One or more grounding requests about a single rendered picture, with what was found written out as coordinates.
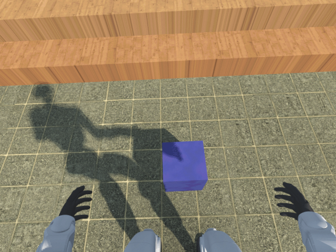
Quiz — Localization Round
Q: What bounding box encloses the robot right thigh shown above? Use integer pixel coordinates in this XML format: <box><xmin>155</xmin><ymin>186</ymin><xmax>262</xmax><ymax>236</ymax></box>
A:
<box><xmin>199</xmin><ymin>230</ymin><xmax>242</xmax><ymax>252</ymax></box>

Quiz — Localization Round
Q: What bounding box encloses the right robot hand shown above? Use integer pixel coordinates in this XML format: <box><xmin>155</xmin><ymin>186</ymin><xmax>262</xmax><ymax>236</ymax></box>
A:
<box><xmin>274</xmin><ymin>182</ymin><xmax>314</xmax><ymax>221</ymax></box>

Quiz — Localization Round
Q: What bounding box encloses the robot thigh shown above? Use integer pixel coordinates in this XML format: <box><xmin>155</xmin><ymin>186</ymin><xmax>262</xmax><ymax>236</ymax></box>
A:
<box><xmin>124</xmin><ymin>231</ymin><xmax>161</xmax><ymax>252</ymax></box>
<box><xmin>199</xmin><ymin>230</ymin><xmax>242</xmax><ymax>252</ymax></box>

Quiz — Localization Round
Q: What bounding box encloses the robot left thigh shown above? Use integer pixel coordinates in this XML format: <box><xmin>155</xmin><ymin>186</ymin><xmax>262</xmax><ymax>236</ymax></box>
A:
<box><xmin>124</xmin><ymin>231</ymin><xmax>161</xmax><ymax>252</ymax></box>

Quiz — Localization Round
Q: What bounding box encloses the robot right forearm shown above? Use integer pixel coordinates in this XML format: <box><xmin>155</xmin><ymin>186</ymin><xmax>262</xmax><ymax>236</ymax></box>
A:
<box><xmin>298</xmin><ymin>212</ymin><xmax>336</xmax><ymax>252</ymax></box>

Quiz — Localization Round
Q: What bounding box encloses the left robot hand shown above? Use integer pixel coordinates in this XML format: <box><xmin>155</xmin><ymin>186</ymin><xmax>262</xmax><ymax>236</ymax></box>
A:
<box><xmin>59</xmin><ymin>185</ymin><xmax>92</xmax><ymax>221</ymax></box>

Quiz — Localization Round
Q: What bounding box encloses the carton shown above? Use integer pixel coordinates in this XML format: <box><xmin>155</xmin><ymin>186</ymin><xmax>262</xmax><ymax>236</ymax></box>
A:
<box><xmin>162</xmin><ymin>141</ymin><xmax>208</xmax><ymax>192</ymax></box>

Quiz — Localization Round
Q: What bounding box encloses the robot left forearm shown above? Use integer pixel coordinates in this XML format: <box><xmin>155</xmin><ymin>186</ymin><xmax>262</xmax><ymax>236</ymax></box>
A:
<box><xmin>36</xmin><ymin>215</ymin><xmax>76</xmax><ymax>252</ymax></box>

